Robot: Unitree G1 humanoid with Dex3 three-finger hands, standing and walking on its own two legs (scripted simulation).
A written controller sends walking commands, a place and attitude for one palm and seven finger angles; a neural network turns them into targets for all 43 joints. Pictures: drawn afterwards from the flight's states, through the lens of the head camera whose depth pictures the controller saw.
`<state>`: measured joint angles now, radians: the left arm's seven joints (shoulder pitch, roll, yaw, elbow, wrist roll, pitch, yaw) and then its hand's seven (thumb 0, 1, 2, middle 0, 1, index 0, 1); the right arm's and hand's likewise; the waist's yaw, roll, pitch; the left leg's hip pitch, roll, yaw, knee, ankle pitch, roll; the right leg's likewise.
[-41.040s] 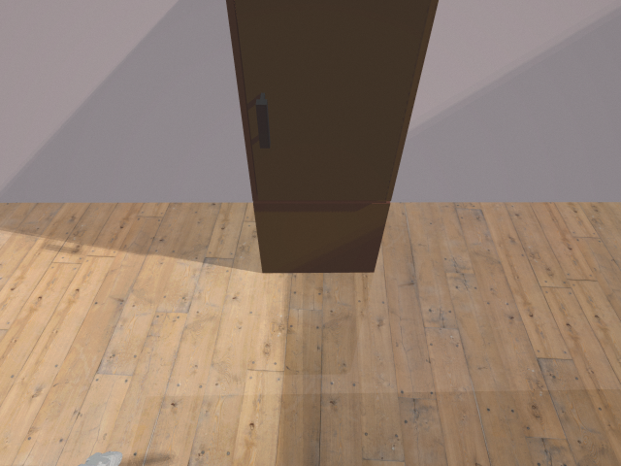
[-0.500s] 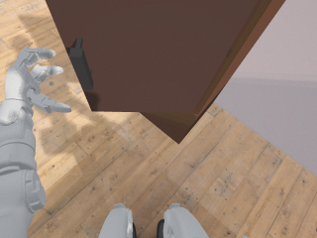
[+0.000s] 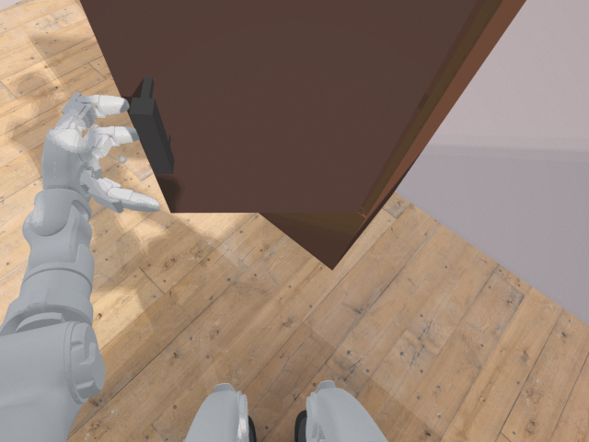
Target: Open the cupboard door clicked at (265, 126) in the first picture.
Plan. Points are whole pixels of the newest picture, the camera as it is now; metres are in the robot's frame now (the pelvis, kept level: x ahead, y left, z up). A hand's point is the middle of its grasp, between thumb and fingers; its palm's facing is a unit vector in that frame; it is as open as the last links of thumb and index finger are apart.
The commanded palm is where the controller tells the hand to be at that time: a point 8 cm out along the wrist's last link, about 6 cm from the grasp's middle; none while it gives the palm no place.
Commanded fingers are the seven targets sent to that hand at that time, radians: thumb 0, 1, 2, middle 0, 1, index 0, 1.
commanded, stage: slide the fingers in behind the handle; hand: left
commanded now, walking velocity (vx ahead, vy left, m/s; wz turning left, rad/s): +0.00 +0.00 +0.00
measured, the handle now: (156, 127) +0.53 +0.17 +0.05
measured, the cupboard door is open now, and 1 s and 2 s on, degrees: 42 42 43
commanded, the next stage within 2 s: close the thumb around the handle in 1.20 s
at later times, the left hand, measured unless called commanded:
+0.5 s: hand (150, 164) +0.47 +0.17 +0.04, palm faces +0.02 -1.00 +0.00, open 14.0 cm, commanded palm +0.44 +0.21 +0.05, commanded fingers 0.00 -0.50 0.30 -0.30 -1.20 -0.30 -1.20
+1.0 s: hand (169, 161) +0.47 +0.15 +0.05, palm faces +0.03 -1.00 -0.02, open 14.0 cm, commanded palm +0.44 +0.19 +0.05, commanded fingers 0.00 -0.50 0.30 -0.30 -1.20 -0.30 -1.20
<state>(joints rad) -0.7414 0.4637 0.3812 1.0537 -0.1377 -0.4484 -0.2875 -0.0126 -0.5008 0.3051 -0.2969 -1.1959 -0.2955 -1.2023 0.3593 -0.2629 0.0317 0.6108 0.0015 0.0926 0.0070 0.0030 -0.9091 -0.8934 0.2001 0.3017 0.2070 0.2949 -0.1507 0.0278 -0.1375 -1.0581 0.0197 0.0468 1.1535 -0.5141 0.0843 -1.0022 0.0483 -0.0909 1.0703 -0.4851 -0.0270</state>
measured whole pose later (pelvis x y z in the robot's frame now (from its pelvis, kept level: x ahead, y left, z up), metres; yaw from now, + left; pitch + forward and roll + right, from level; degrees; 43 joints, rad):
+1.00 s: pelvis +0.00 -0.02 +0.00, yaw +1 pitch +23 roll -2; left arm -0.74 0.37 0.32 1.07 -0.11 -0.49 -0.16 -0.01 -0.50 0.31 -0.30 -1.20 -0.30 -1.20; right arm 0.36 -0.25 0.02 0.62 0.00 0.09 0.03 0.00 -0.91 -0.89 0.20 0.30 0.21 0.29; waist -0.15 0.03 -0.15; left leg -1.04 0.02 0.04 1.15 -0.51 0.05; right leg -1.00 0.05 -0.09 1.10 -0.50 -0.06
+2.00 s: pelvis +0.00 -0.02 +0.00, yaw +1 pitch +23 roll -3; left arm -0.75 0.34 0.29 1.08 -0.11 -0.51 -0.13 0.01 0.66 0.80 -0.34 -1.32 -0.34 -1.34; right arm 0.35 -0.26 0.01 0.63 -0.01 0.09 0.03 0.00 -0.91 -0.89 0.20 0.30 0.21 0.29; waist -0.14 0.03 -0.15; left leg -1.04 0.01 0.04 1.15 -0.51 0.06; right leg -1.00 0.04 -0.09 1.10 -0.50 -0.05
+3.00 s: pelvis +0.02 -0.05 +0.02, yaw +4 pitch +15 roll +0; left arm 0.22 -0.10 -0.17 0.14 0.08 -0.34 0.49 0.03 0.62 0.74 -0.29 -1.25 -0.31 -1.31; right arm 0.18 -0.14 0.04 0.49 -0.06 0.03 0.04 0.01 -0.91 -0.89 0.20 0.30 0.21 0.29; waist 0.00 0.02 -0.19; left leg -0.81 -0.01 0.01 1.06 -0.51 0.01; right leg -0.78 0.03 -0.11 1.05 -0.54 -0.10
